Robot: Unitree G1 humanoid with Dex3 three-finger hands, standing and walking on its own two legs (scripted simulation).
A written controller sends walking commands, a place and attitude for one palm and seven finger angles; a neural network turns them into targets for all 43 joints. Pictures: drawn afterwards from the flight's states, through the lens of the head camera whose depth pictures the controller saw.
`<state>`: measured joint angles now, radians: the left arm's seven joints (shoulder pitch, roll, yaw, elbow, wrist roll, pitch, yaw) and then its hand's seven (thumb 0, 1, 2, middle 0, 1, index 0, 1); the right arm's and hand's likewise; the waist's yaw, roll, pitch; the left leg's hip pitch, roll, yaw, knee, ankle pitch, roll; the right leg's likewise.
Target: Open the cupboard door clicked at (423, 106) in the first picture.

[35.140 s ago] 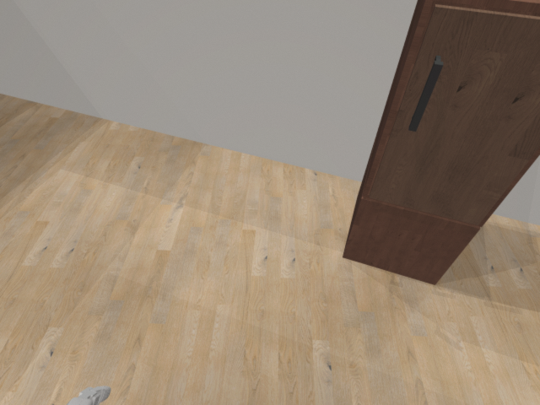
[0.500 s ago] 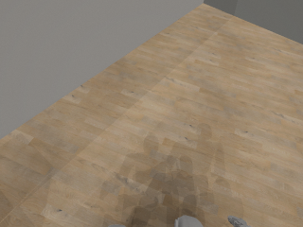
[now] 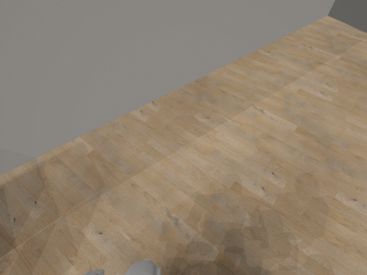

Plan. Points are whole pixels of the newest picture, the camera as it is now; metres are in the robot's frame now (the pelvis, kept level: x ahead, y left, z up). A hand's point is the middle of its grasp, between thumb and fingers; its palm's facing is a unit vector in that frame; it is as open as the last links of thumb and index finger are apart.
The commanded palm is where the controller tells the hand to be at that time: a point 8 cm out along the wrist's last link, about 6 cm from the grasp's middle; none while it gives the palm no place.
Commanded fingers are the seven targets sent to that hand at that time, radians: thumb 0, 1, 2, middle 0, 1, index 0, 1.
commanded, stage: turn to face it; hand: left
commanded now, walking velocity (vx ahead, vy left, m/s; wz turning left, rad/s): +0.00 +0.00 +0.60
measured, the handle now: out of the picture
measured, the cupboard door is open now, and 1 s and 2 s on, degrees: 46 46 46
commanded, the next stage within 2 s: none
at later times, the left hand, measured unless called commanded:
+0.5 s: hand out of the picture +0.08 +0.23 -0.16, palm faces +0.27 -0.93 -0.27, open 7.4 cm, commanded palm none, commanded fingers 0.00 0.90 0.90 -0.20 -0.30 -0.20 -0.30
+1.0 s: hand out of the picture -0.06 +0.20 -0.20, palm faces +0.59 -0.77 -0.24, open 7.4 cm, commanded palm none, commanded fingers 0.00 0.90 0.90 -0.20 -0.30 -0.20 -0.30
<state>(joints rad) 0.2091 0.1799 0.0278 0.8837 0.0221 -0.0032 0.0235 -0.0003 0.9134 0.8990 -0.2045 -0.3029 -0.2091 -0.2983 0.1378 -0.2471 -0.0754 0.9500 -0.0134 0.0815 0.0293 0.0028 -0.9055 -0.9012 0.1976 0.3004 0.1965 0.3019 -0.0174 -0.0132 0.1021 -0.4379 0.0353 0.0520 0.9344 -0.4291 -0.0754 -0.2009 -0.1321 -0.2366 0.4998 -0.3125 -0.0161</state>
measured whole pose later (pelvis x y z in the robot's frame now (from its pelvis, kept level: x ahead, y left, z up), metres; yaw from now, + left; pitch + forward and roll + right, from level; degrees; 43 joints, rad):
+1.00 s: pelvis +0.03 +0.00 -0.02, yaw +36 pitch +1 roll +1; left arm 0.24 0.26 0.06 0.93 0.02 0.06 0.01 0.00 0.90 0.90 -0.20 -0.30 -0.21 -0.30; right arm 0.10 -0.23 -0.06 0.90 -0.02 0.03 0.02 0.00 -0.90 -0.90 0.20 0.30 0.20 0.30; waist 0.01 -0.07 0.10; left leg -0.33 -0.01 0.07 0.64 -0.32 0.03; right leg -0.36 -0.16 -0.15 0.94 -0.56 0.07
